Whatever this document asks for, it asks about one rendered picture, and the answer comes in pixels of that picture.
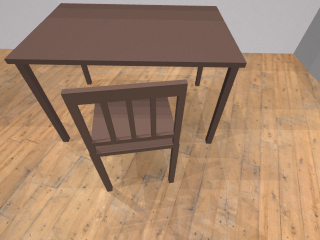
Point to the table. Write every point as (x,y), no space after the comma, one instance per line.
(89,34)

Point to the chair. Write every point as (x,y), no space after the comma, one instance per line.
(129,118)

